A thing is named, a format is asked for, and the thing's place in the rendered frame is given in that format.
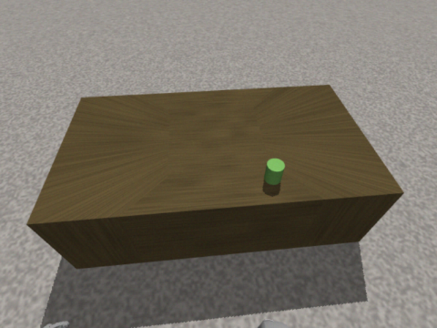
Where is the can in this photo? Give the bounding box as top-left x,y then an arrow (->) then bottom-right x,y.
264,159 -> 285,185

